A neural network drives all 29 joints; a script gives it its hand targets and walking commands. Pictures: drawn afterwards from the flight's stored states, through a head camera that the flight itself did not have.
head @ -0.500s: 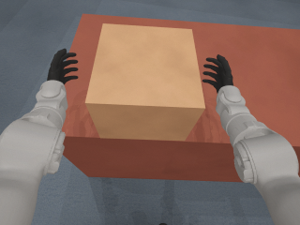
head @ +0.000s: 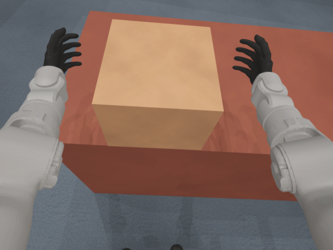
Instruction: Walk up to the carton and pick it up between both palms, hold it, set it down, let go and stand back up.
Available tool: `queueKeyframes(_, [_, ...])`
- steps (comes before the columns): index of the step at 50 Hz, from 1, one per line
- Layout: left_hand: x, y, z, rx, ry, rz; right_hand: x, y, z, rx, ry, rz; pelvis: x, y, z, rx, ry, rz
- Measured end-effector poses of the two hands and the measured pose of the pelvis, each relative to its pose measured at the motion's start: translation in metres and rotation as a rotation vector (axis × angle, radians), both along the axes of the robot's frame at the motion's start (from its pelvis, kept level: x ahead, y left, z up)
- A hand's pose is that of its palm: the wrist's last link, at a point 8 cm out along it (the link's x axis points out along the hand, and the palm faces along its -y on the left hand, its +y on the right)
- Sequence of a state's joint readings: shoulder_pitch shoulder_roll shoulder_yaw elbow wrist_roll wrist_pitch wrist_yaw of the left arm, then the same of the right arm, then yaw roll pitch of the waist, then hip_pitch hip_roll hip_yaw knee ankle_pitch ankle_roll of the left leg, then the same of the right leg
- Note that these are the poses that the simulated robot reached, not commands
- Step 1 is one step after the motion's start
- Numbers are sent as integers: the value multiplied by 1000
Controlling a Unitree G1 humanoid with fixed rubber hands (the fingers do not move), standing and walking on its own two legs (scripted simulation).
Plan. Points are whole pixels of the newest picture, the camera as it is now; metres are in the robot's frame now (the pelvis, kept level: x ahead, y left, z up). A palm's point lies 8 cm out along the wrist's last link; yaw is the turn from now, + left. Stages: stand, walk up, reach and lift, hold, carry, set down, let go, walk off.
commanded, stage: set down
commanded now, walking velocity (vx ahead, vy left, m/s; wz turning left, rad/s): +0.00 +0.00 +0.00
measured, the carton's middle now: (158, 87) +0.54 +0.01 +0.01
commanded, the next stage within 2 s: none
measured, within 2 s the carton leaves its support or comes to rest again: neither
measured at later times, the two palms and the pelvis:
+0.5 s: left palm (41, 77) +0.47 +0.26 +0.12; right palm (261, 80) +0.47 -0.21 +0.13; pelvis +0.01 +0.01 +0.02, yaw +1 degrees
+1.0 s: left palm (37, 110) +0.40 +0.25 +0.10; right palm (263, 112) +0.41 -0.21 +0.10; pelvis +0.01 +0.00 +0.03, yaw +0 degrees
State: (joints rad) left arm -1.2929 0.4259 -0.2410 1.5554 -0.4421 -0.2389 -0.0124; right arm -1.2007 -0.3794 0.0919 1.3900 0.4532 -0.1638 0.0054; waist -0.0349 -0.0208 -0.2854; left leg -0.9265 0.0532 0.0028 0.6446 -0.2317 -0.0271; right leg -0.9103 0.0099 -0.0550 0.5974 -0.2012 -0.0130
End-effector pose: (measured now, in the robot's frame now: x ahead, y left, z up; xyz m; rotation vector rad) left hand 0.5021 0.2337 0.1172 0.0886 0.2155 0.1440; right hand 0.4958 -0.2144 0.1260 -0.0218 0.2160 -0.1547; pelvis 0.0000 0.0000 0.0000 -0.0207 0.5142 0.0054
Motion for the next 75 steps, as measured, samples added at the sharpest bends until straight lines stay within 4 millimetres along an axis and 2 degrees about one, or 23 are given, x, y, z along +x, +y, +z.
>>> queueKeyframes(9, [0, 19, 46, 9, -25, 29, 5, -2, 44, -11, -22, -1, 6, 3, 10, 1, -60, 2])
queueKeyframes(14, [-3, 27, 52, 10, -3, 30, 2, -5, 50, -22, 8, -18, 8, 3, 15, 1, -97, 6])
queueKeyframes(20, [-14, 28, 29, 11, 29, -2, -8, -2, 34, -27, 24, -4, 10, 4, 19, -3, -126, 11])
queueKeyframes(27, [-39, 20, -10, 0, 64, -39, -32, 6, -12, -5, 73, 17, 9, 5, 23, -4, -171, 10])
queueKeyframes(30, [-49, 18, -18, -7, 56, -34, -42, 12, -25, 26, 63, 29, 8, 6, 23, -4, -174, 8])
queueKeyframes(35, [-59, 14, -13, -19, 33, -34, -52, 16, -27, 36, 27, 43, 7, 6, 23, -3, -194, 4])
queueKeyframes(44, [-81, 16, -4, -39, 29, -28, -73, 5, -19, 7, 38, 19, 7, 3, 27, 6, -285, 2])
queueKeyframes(49, [-96, 18, -16, -43, 44, -23, -86, 4, -24, 5, 53, 22, 6, 0, 28, 9, -319, 2])
queueKeyframes(54, [-110, 19, -32, -58, 41, -26, -100, 11, -37, 7, 60, 41, 5, -1, 28, 10, -339, 9])
queueKeyframes(64, [-154, 22, -60, -42, 54, -32, -149, 18, -81, 58, 78, 10, 7, 4, 29, 7, -388, 14])
queueKeyframes(70, [-168, 27, -61, -39, 27, -15, -166, 16, -86, 53, 49, 15, 7, 8, 28, 11, -400, 10])
queueKeyframes(75, [-183, 27, -75, -52, 45, -14, -180, 16, -94, 48, 58, 11, 11, 9, 28, 11, -429, 6])
